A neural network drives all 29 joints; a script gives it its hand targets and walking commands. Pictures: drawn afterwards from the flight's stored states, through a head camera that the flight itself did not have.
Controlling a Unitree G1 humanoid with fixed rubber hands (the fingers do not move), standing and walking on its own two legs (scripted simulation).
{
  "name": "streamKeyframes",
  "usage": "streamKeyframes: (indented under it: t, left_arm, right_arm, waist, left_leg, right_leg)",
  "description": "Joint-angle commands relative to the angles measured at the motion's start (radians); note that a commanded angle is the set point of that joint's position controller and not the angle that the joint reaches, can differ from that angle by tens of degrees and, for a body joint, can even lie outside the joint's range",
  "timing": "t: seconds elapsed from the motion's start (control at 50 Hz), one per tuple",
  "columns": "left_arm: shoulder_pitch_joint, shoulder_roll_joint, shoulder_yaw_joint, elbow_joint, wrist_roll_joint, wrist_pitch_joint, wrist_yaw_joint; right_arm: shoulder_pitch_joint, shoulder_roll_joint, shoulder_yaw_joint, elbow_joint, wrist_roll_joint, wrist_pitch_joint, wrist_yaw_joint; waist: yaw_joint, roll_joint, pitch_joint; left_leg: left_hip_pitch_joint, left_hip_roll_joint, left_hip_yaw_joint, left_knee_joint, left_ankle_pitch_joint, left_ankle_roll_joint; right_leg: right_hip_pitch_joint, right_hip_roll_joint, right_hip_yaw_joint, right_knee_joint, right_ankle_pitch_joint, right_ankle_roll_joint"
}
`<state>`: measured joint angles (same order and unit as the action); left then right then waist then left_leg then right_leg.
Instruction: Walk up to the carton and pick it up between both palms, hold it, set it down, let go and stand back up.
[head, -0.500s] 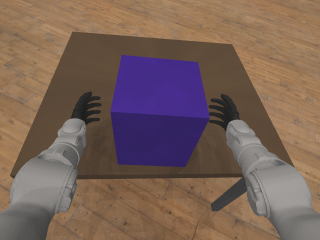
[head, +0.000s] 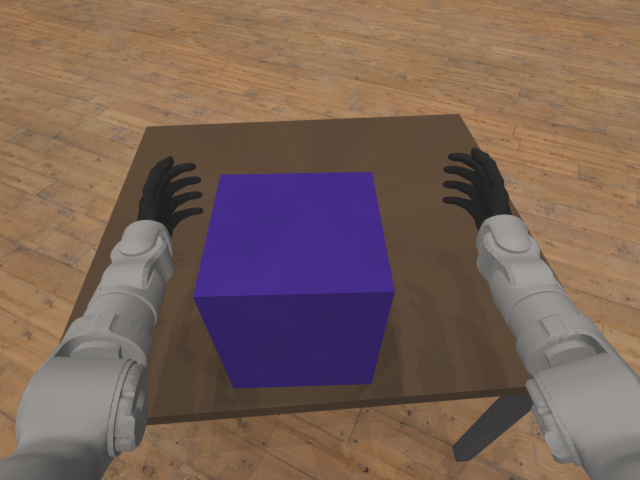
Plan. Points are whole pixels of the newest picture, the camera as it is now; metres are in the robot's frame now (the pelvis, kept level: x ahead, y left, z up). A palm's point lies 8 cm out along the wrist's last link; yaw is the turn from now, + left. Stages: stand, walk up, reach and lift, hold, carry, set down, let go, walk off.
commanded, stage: set down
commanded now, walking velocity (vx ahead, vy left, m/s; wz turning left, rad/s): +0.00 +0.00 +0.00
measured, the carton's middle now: (299, 284) +0.41 +0.07 +0.01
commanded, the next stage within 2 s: none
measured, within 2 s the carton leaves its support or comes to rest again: neither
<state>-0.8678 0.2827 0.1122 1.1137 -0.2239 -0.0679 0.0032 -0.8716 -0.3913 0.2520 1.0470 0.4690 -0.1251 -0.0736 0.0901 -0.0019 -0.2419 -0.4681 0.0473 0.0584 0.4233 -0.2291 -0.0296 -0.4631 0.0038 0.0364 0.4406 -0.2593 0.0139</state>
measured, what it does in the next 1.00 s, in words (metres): shifts its weight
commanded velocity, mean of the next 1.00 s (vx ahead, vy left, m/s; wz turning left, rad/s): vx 0.00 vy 0.00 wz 0.00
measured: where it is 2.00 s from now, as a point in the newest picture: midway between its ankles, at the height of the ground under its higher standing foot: outside the picture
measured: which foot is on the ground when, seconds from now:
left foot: down 0.00-1.00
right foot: down 0.00-1.00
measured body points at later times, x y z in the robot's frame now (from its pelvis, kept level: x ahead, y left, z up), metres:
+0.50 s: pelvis -0.03 +0.01 +0.01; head +0.02 +0.00 +0.45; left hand +0.40 +0.25 +0.15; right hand +0.43 -0.17 +0.13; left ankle -0.04 +0.14 -0.74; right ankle -0.05 -0.12 -0.74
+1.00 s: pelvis -0.12 +0.00 -0.01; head -0.09 +0.01 +0.44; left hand +0.21 +0.25 +0.02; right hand +0.24 -0.16 +0.01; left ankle -0.04 +0.14 -0.74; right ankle -0.05 -0.11 -0.74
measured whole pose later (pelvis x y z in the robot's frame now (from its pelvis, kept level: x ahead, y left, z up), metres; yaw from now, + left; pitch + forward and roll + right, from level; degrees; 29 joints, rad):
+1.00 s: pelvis -0.12 +0.00 -0.01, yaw +5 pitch +6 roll -1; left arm -0.34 0.23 -0.03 0.75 -0.28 -0.20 0.13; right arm -0.29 -0.15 -0.06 0.67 0.18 -0.14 -0.01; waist 0.01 0.01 -0.06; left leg -0.51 0.02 -0.02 0.54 -0.15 -0.01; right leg -0.46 0.00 -0.02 0.53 -0.19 0.00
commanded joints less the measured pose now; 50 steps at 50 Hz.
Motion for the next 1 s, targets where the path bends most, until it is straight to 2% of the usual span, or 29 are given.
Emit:
streamKeyframes:
  t: [0.0,0.02,0.04,0.06,0.1,0.16,0.22,0.24,0.28,0.34,0.36,0.38,0.4,0.42,0.44,0.46,0.48,0.5,0.52,0.56,0.6,0.64,0.7,0.76,0.78,0.8,0.86,0.9,0.98]
  left_arm:
    - [-0.259,0.100,-0.051,-0.009,0.021,0.073,-0.065]
    - [-0.302,0.120,-0.034,-0.052,0.039,0.074,-0.060]
    - [-0.300,0.085,-0.019,-0.137,0.110,0.079,-0.055]
    - [-0.316,0.196,0.030,-0.234,0.097,0.053,-0.051]
    - [-0.421,0.264,0.004,-0.395,0.047,0.009,-0.007]
    - [-0.470,0.276,0.020,-0.599,0.030,0.059,0.048]
    - [-0.324,0.227,0.000,-0.639,0.032,0.208,0.026]
    - [-0.307,0.210,-0.002,-0.654,0.027,0.243,0.014]
    - [-0.251,0.215,0.032,-0.697,0.028,0.288,-0.007]
    - [-0.161,0.215,0.067,-0.745,0.004,0.322,-0.015]
    - [-0.231,0.179,0.007,-0.776,-0.006,0.314,0.000]
    - [-0.392,0.197,0.020,-0.697,-0.016,0.318,0.013]
    - [-0.277,0.148,0.012,-0.612,-0.001,0.320,0.022]
    - [-0.283,0.148,0.015,-0.577,0.006,0.322,0.022]
    - [-0.317,0.145,0.007,-0.553,0.002,0.328,0.024]
    - [-0.149,0.097,0.029,-0.523,0.041,0.335,0.019]
    - [-0.158,0.104,0.066,-0.518,0.066,0.345,0.005]
    - [-0.098,0.100,0.083,-0.530,0.088,0.344,-0.004]
    - [0.075,0.052,0.088,-0.546,0.121,0.327,-0.013]
    - [0.083,0.043,0.094,-0.580,0.151,0.282,-0.021]
    - [0.044,0.052,0.085,-0.629,0.169,0.226,-0.004]
    - [0.232,0.007,0.090,-0.713,0.194,0.152,0.002]
    - [0.295,-0.030,0.091,-0.669,0.212,0.025,0.001]
    - [0.186,-0.017,0.030,-0.724,0.144,-0.094,0.032]
    - [0.023,0.012,0.001,-0.722,0.102,-0.120,0.056]
    - [-0.003,0.014,-0.029,-0.735,0.063,-0.149,0.083]
    - [-0.037,0.019,-0.129,-0.750,-0.031,-0.221,0.126]
    - [-0.104,0.054,-0.164,-0.684,-0.085,-0.235,0.137]
    - [-0.162,0.137,-0.178,-0.386,-0.169,-0.175,0.136]
  right_arm:
    - [-0.420,0.041,0.037,0.116,0.009,0.065,-0.021]
    - [-0.461,0.028,0.033,0.130,0.011,0.053,-0.005]
    - [-0.421,-0.018,0.017,0.113,0.050,0.036,0.014]
    - [-0.399,-0.026,0.057,0.019,0.114,0.052,0.014]
    - [-0.423,-0.063,0.018,-0.139,0.148,0.034,0.010]
    - [-0.454,-0.122,-0.099,-0.257,0.071,0.035,-0.007]
    - [-0.448,-0.106,-0.163,-0.240,-0.058,0.071,-0.028]
    - [-0.467,-0.129,-0.183,-0.272,-0.089,0.077,-0.029]
    - [-0.418,-0.170,-0.216,-0.396,-0.090,0.095,-0.045]
    - [-0.356,-0.129,-0.218,-0.535,-0.092,0.126,-0.072]
    - [-0.332,-0.102,-0.255,-0.545,-0.126,0.111,-0.074]
    - [-0.476,-0.093,-0.273,-0.519,-0.151,0.139,-0.071]
    - [-0.369,-0.053,-0.249,-0.461,-0.153,0.163,-0.060]
    - [-0.372,-0.043,-0.237,-0.448,-0.145,0.180,-0.050]
    - [-0.403,-0.047,-0.224,-0.423,-0.133,0.199,-0.040]
    - [-0.240,-0.018,-0.170,-0.374,-0.106,0.204,-0.029]
    - [-0.243,-0.046,-0.162,-0.355,-0.098,0.209,-0.024]
    - [-0.184,-0.059,-0.150,-0.350,-0.089,0.200,-0.015]
    - [-0.026,-0.032,-0.110,-0.349,-0.075,0.166,-0.006]
    - [-0.011,-0.023,-0.112,-0.382,-0.084,0.105,0.004]
    - [-0.032,-0.031,-0.160,-0.409,-0.102,0.057,0.019]
    - [0.176,0.017,-0.157,-0.446,-0.110,-0.017,0.031]
    - [0.267,0.064,-0.190,-0.424,-0.159,-0.095,0.042]
    - [0.218,0.058,-0.279,-0.493,-0.214,-0.135,0.050]
    - [0.077,0.050,-0.318,-0.527,-0.242,-0.123,0.053]
    - [0.064,0.056,-0.337,-0.574,-0.262,-0.117,0.059]
    - [0.086,0.081,-0.362,-0.683,-0.300,-0.114,0.066]
    - [0.027,0.068,-0.370,-0.693,-0.312,-0.085,0.063]
    - [-0.093,0.058,-0.300,-0.531,-0.255,0.031,0.047]
  waist:
    - [0.017,-0.034,-0.151]
    - [0.023,-0.021,-0.171]
    - [0.025,0.055,-0.235]
    - [0.071,0.036,-0.239]
    - [0.065,0.118,-0.382]
    - [0.019,0.172,-0.550]
    - [-0.053,0.117,-0.585]
    - [-0.079,0.094,-0.590]
    - [-0.092,0.058,-0.630]
    - [-0.077,-0.020,-0.619]
    - [-0.086,0.012,-0.572]
    - [-0.070,0.006,-0.577]
    - [-0.066,-0.021,-0.497]
    - [-0.053,-0.037,-0.464]
    - [-0.051,-0.038,-0.451]
    - [-0.040,-0.059,-0.407]
    - [-0.030,-0.069,-0.383]
    - [-0.018,-0.078,-0.347]
    - [-0.008,-0.085,-0.299]
    - [0.004,-0.054,-0.279]
    - [0.004,0.007,-0.264]
    - [0.002,0.009,-0.217]
    - [-0.010,0.025,-0.101]
    - [-0.062,0.078,-0.066]
    - [-0.077,0.095,-0.104]
    - [-0.083,0.101,-0.120]
    - [-0.133,0.121,-0.264]
    - [-0.141,0.106,-0.350]
    - [-0.084,-0.043,-0.338]
  left_leg:
    - [0.256,-0.042,-0.014,0.050,0.684,-0.021]
    - [0.284,-0.028,-0.029,0.037,0.707,-0.015]
    - [0.422,-0.019,-0.024,-0.001,0.715,-0.040]
    - [0.405,-0.053,0.021,0.021,0.652,-0.031]
    - [0.382,-0.055,0.036,0.026,0.639,-0.062]
    - [0.423,-0.065,0.042,0.044,0.692,-0.080]
    - [0.434,-0.049,0.020,0.092,0.900,-0.071]
    - [0.472,-0.038,0.000,0.089,0.896,-0.058]
    - [0.478,-0.055,0.018,0.076,0.767,-0.056]
    - [0.455,-0.057,0.020,0.039,0.681,-0.041]
    - [0.348,-0.047,-0.002,0.032,0.665,-0.031]
    - [0.302,-0.050,-0.007,0.025,0.592,-0.024]
    - [0.311,-0.047,-0.020,0.016,0.565,-0.012]
    - [0.307,-0.044,-0.020,0.004,0.552,0.000]
    - [0.304,-0.039,-0.027,0.005,0.574,0.003]
    - [0.362,-0.038,-0.041,0.014,0.676,0.003]
    - [0.347,-0.039,-0.045,0.010,0.690,-0.002]
    - [0.336,-0.040,-0.046,-0.017,0.624,0.004]
    - [0.343,-0.039,-0.049,-0.036,0.615,0.009]
    - [0.321,-0.042,-0.044,-0.052,0.642,0.012]
    - [0.315,-0.045,-0.032,-0.059,0.607,0.000]
    - [0.328,-0.052,-0.024,-0.055,0.579,-0.001]
    - [0.270,-0.059,-0.021,-0.075,0.416,0.010]
    - [0.210,-0.051,-0.020,-0.075,0.177,0.012]
    - [0.170,-0.049,-0.014,-0.079,0.051,0.017]
    - [0.129,-0.045,-0.015,-0.072,-0.060,0.026]
    - [0.043,-0.032,-0.031,-0.026,-0.213,0.049]
    - [-0.002,-0.027,-0.039,-0.008,-0.293,0.065]
    - [0.022,-0.050,-0.037,0.065,-0.282,0.084]
  right_leg:
    - [0.248,-0.002,-0.046,0.043,1.005,0.089]
    - [0.216,-0.010,-0.043,0.049,0.937,0.115]
    - [0.160,0.008,-0.046,-0.026,0.635,0.099]
    - [0.216,0.030,-0.038,-0.113,0.526,0.033]
    - [0.305,0.043,-0.038,-0.082,0.461,0.013]
    - [0.344,0.060,-0.053,-0.065,0.506,0.010]
    - [0.266,0.044,-0.056,-0.022,0.899,0.033]
    - [0.209,0.031,-0.060,-0.010,0.923,0.063]
    - [0.331,0.045,-0.052,-0.052,0.845,0.031]
    - [0.456,0.057,-0.066,-0.054,0.745,0.046]
    - [0.352,0.055,-0.080,-0.081,0.705,0.011]
    - [0.326,0.053,-0.079,-0.095,0.580,-0.004]
    - [0.330,0.057,-0.079,-0.102,0.527,-0.009]
    - [0.328,0.054,-0.069,-0.113,0.508,-0.014]
    - [0.330,0.051,-0.064,-0.104,0.539,-0.017]
    - [0.392,0.053,-0.059,-0.087,0.662,-0.017]
    - [0.430,0.046,-0.046,-0.081,0.726,-0.017]
    - [0.439,0.041,-0.044,-0.082,0.694,-0.015]
    - [0.484,0.043,-0.042,-0.084,0.689,-0.015]
    - [0.505,0.038,-0.035,-0.083,0.693,-0.019]
    - [0.459,0.040,-0.042,-0.100,0.584,-0.029]
    - [0.483,0.040,-0.033,-0.109,0.551,-0.028]
    - [0.483,0.030,-0.029,-0.117,0.399,-0.029]
    - [0.337,0.028,-0.037,-0.120,0.104,-0.042]
    - [0.266,0.024,-0.038,-0.121,-0.026,-0.046]
    - [0.227,0.021,-0.042,-0.092,-0.094,-0.047]
    - [0.225,0.014,-0.032,0.007,-0.136,-0.055]
    - [0.227,0.014,-0.027,0.045,-0.182,-0.054]
    - [0.115,-0.002,0.008,0.041,-0.330,-0.042]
